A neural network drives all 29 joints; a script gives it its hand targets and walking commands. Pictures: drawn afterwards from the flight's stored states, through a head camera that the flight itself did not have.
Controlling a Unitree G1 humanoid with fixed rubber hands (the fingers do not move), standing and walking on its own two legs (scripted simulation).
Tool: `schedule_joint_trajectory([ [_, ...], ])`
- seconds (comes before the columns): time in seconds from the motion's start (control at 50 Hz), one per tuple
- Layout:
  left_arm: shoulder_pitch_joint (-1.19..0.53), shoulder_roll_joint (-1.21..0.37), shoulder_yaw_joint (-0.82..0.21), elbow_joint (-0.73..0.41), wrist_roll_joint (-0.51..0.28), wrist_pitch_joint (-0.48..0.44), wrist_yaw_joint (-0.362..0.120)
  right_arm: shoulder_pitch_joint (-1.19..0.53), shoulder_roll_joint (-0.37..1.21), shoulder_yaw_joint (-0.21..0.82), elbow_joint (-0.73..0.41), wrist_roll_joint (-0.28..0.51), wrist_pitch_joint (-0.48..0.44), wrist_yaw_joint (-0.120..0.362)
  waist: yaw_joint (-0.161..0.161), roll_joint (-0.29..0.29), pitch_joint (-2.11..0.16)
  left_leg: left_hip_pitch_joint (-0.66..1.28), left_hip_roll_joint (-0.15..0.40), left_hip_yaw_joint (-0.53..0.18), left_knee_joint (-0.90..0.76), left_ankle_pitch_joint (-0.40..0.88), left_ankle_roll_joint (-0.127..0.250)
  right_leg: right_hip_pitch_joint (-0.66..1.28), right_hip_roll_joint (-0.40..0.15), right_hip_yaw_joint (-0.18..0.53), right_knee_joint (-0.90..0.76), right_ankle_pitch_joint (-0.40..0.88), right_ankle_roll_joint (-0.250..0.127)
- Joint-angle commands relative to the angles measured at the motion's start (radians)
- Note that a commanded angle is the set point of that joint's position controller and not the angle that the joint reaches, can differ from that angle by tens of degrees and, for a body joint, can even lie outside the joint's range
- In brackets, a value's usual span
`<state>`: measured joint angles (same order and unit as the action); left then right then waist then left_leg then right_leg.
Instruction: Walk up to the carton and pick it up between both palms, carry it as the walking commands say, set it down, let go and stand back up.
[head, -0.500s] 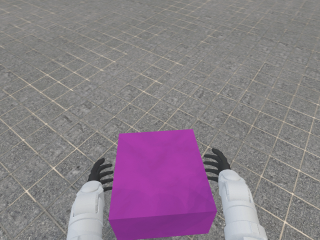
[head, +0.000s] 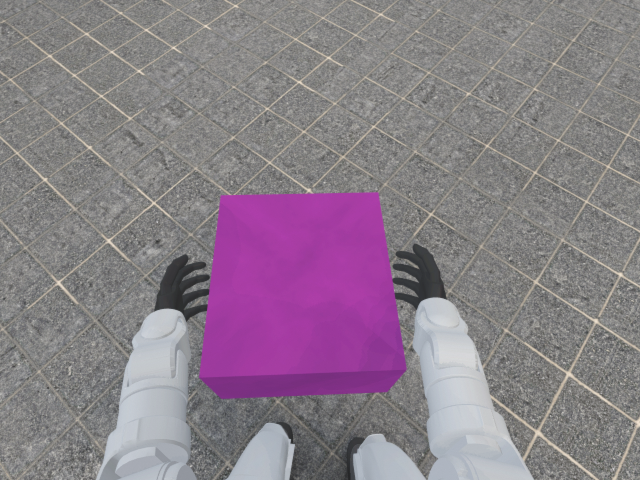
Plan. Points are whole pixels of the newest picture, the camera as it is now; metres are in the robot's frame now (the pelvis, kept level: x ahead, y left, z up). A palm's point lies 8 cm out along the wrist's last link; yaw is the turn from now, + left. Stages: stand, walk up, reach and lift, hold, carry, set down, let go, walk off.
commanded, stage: set down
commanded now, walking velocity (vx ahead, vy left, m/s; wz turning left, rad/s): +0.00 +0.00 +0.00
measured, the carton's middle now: (302, 292) +0.37 +0.05 -0.15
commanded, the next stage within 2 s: none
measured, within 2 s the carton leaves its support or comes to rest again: neither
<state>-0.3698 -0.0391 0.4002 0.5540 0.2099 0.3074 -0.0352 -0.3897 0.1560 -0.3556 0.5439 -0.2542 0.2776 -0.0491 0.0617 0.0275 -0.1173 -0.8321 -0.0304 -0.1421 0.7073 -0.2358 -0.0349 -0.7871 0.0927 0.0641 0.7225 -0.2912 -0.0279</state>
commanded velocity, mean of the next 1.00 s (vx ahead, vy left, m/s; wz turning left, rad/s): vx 0.00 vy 0.00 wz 0.00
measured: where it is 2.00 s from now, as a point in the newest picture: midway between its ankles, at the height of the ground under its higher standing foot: outside the picture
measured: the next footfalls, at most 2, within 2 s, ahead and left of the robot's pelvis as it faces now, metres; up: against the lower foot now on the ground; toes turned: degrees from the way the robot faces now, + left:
none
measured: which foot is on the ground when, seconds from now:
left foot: down 0.00-1.00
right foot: down 0.00-1.00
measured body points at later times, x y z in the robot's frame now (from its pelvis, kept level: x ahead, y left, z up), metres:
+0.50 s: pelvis -0.03 +0.04 -0.08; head +0.14 +0.04 +0.33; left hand +0.35 +0.21 -0.16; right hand +0.38 -0.14 -0.15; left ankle +0.05 +0.14 -0.71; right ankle +0.02 -0.10 -0.71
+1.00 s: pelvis -0.03 +0.02 -0.16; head +0.18 -0.01 +0.24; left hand +0.38 +0.20 -0.24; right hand +0.40 -0.15 -0.25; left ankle +0.05 +0.14 -0.71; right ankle +0.02 -0.10 -0.71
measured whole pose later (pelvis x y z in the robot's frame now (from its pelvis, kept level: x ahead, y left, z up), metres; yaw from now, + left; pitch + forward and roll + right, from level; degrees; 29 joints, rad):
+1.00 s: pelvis -0.03 +0.02 -0.16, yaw -2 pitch +46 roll +0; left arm -0.69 -0.01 0.38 0.70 0.11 0.28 0.17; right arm -0.75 0.00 -0.32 0.74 -0.12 0.26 -0.15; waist 0.05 0.02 -0.37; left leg -1.78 -0.08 -0.09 1.42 -0.44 -0.05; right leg -1.74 0.13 0.08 1.45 -0.51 0.02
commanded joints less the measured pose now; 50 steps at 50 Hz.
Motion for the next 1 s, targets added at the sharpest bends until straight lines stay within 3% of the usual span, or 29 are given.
schedule_joint_trajectory([
  [0.0,-0.763,-0.860,-0.608,-0.082,-0.160,-0.082,-0.303,-0.651,0.862,0.560,-0.013,0.169,-0.048,0.267,-0.010,0.001,-0.640,0.079,-0.068,0.107,0.107,0.140,0.050,0.252,-0.013,0.033,0.055,0.253,0.040],
  [0.02,-0.725,-0.859,-0.607,-0.091,-0.155,-0.074,-0.298,-0.619,0.896,0.583,-0.002,0.168,-0.034,0.278,-0.002,-0.029,-0.677,0.108,-0.065,0.104,0.124,0.147,0.054,0.226,-0.009,0.022,0.069,0.235,0.044],
  [0.04,-0.790,-0.890,-0.632,-0.093,-0.173,-0.071,-0.301,-0.641,0.895,0.560,0.008,0.160,-0.030,0.282,-0.059,-0.045,-0.723,0.095,-0.067,0.096,0.143,0.130,0.050,0.201,0.000,0.007,0.083,0.219,0.041],
  [0.06,-0.792,-0.915,-0.622,-0.067,-0.160,-0.062,-0.290,-0.682,0.878,0.557,0.008,0.173,-0.032,0.293,-0.018,0.040,-0.726,0.112,-0.067,0.102,0.146,0.107,0.043,0.123,0.001,0.017,0.111,0.158,0.029],
  [0.08,-0.835,-0.922,-0.632,-0.095,-0.187,-0.064,-0.286,-0.763,0.898,0.587,-0.024,0.197,-0.026,0.306,-0.002,-0.013,-0.792,0.123,-0.069,0.101,0.164,0.116,0.047,0.127,0.004,0.007,0.132,0.144,0.036],
  [0.1,-0.819,-0.958,-0.638,-0.050,-0.184,-0.051,-0.284,-0.738,0.879,0.578,0.022,0.193,-0.019,0.312,-0.035,0.012,-0.804,0.091,-0.071,0.106,0.185,0.103,0.037,0.062,0.013,-0.007,0.142,0.127,0.027],
  [0.14,-0.798,-0.979,-0.645,-0.052,-0.176,-0.036,-0.273,-0.762,0.891,0.596,0.000,0.225,-0.017,0.335,-0.002,0.042,-0.888,0.121,-0.074,0.107,0.214,0.163,0.034,0.008,0.015,-0.004,0.180,0.162,0.026],
  [0.16,-0.826,-1.020,-0.663,-0.082,-0.179,-0.039,-0.269,-0.786,0.873,0.590,0.000,0.219,-0.022,0.343,-0.039,0.036,-0.925,0.111,-0.079,0.101,0.245,0.183,0.025,-0.036,0.025,-0.023,0.220,0.178,0.021],
  [0.18,-0.820,-0.987,-0.648,-0.086,-0.165,-0.032,-0.253,-0.775,0.873,0.592,0.025,0.236,-0.010,0.354,0.015,0.040,-0.890,0.123,-0.068,0.104,0.237,0.196,0.026,-0.078,0.027,-0.021,0.230,0.169,0.021],
  [0.2,-0.787,-0.998,-0.620,-0.009,-0.157,-0.014,-0.249,-0.729,0.855,0.533,0.116,0.211,0.008,0.362,-0.051,0.036,-0.849,0.116,-0.066,0.092,0.227,0.149,0.025,-0.135,0.026,-0.035,0.218,0.118,0.018],
  [0.22,-0.810,-0.994,-0.592,-0.039,-0.148,-0.016,-0.241,-0.740,0.849,0.529,0.143,0.204,0.014,0.370,0.009,0.042,-0.812,0.086,-0.068,0.104,0.229,0.136,0.019,-0.182,0.027,-0.016,0.222,0.080,0.012],
  [0.26,-0.829,-1.010,-0.606,-0.033,-0.158,-0.008,-0.228,-0.727,0.807,0.474,0.188,0.180,0.014,0.390,-0.048,0.042,-0.808,0.083,-0.063,0.082,0.248,0.142,0.004,-0.274,0.026,-0.037,0.251,0.065,0.004],
  [0.28,-0.831,-0.989,-0.608,-0.045,-0.166,-0.017,-0.220,-0.758,0.839,0.502,0.146,0.191,0.007,0.392,-0.047,-0.027,-0.852,0.125,-0.057,0.068,0.257,0.179,0.013,-0.290,0.031,-0.051,0.266,0.070,0.018],
  [0.3,-0.842,-0.996,-0.607,-0.071,-0.163,-0.024,-0.212,-0.743,0.852,0.497,0.169,0.196,0.007,0.402,-0.027,-0.013,-0.856,0.110,-0.059,0.070,0.266,0.200,0.009,-0.309,0.036,-0.051,0.286,0.089,0.008],
  [0.36,-0.889,-1.044,-0.660,-0.090,-0.218,-0.033,-0.191,-0.746,0.792,0.458,0.192,0.181,-0.014,0.412,-0.111,0.006,-0.939,0.200,-0.046,0.021,0.301,0.272,-0.021,-0.433,0.035,-0.066,0.309,0.066,-0.005],
  [0.38,-0.850,-1.037,-0.638,-0.069,-0.199,-0.033,-0.185,-0.764,0.780,0.464,0.163,0.190,-0.025,0.411,-0.066,0.028,-0.920,0.200,-0.056,0.032,0.316,0.283,-0.020,-0.479,0.031,-0.066,0.328,0.059,-0.004],
  [0.4,-0.896,-0.999,-0.628,-0.059,-0.192,-0.037,-0.182,-0.767,0.771,0.440,0.191,0.175,-0.022,0.405,-0.091,0.020,-0.900,0.135,-0.051,0.039,0.332,0.243,-0.021,-0.499,0.030,-0.068,0.330,0.041,-0.001],
  [0.48,-0.938,-0.961,-0.668,-0.146,-0.224,-0.070,-0.167,-0.788,0.828,0.504,0.129,0.214,-0.038,0.386,-0.066,-0.006,-1.029,0.047,-0.073,0.077,0.399,0.276,-0.013,-0.399,0.033,-0.057,0.379,0.156,0.013],
  [0.52,-0.968,-0.950,-0.671,-0.129,-0.217,-0.068,-0.159,-0.843,0.800,0.502,0.119,0.234,-0.043,0.382,-0.043,0.044,-1.026,0.043,-0.077,0.089,0.415,0.206,-0.015,-0.464,0.031,-0.055,0.408,0.075,0.015],
  [0.64,-1.004,-0.954,-0.618,-0.037,-0.205,-0.044,-0.157,-0.900,0.780,0.484,0.145,0.213,-0.027,0.346,-0.052,0.046,-0.971,-0.110,-0.088,0.117,0.471,0.051,-0.010,-0.515,0.035,-0.067,0.470,-0.010,0.015],
  [0.68,-0.992,-0.959,-0.638,-0.053,-0.210,-0.051,-0.162,-0.879,0.802,0.504,0.139,0.222,-0.030,0.334,-0.074,0.047,-1.055,-0.144,-0.088,0.133,0.525,0.115,-0.012,-0.470,0.041,-0.067,0.491,0.069,0.022],
  [0.72,-1.030,-0.963,-0.671,-0.104,-0.256,-0.063,-0.163,-0.886,0.840,0.536,0.078,0.233,-0.040,0.315,-0.091,-0.025,-1.202,-0.105,-0.093,0.123,0.561,0.199,-0.004,-0.418,0.047,-0.078,0.528,0.149,0.036],
  [0.74,-1.066,-0.911,-0.630,-0.111,-0.254,-0.069,-0.167,-0.878,0.843,0.533,0.140,0.233,-0.028,0.306,-0.046,-0.032,-1.158,-0.199,-0.091,0.141,0.580,0.160,0.001,-0.410,0.044,-0.057,0.524,0.132,0.038],
  [0.8,-1.053,-0.880,-0.623,-0.057,-0.264,-0.066,-0.174,-0.871,0.850,0.528,0.152,0.234,-0.027,0.287,-0.065,-0.062,-1.122,-0.283,-0.094,0.141,0.600,0.150,0.006,-0.423,0.048,-0.063,0.544,0.147,0.054],
  [0.82,-1.005,-0.915,-0.600,-0.021,-0.243,-0.068,-0.175,-0.902,0.874,0.568,0.137,0.256,-0.035,0.278,0.004,-0.051,-1.110,-0.317,-0.102,0.155,0.621,0.176,0.007,-0.415,0.048,-0.043,0.561,0.171,0.056],
  [0.84,-0.990,-0.893,-0.601,-0.009,-0.245,-0.072,-0.172,-0.900,0.842,0.577,0.125,0.263,-0.045,0.269,-0.004,-0.057,-1.094,-0.365,-0.102,0.158,0.646,0.208,0.000,-0.430,0.048,-0.041,0.566,0.223,0.057],
  [0.86,-0.939,-0.878,-0.558,0.059,-0.228,-0.068,-0.173,-0.932,0.843,0.591,0.130,0.272,-0.045,0.264,0.030,-0.076,-1.070,-0.401,-0.102,0.156,0.645,0.184,0.006,-0.409,0.044,-0.032,0.568,0.203,0.061],
  [0.94,-0.998,-0.801,-0.534,0.069,-0.243,-0.087,-0.180,-0.937,0.835,0.559,0.178,0.260,-0.049,0.236,0.013,-0.124,-1.017,-0.496,-0.103,0.158,0.676,0.106,0.018,-0.442,0.048,-0.033,0.591,0.154,0.069],
  [0.98,-1.004,-0.818,-0.534,0.043,-0.273,-0.113,-0.183,-0.986,0.845,0.620,0.113,0.292,-0.077,0.220,0.042,-0.169,-1.088,-0.537,-0.110,0.167,0.720,0.141,0.016,-0.406,0.051,-0.031,0.628,0.214,0.073],
])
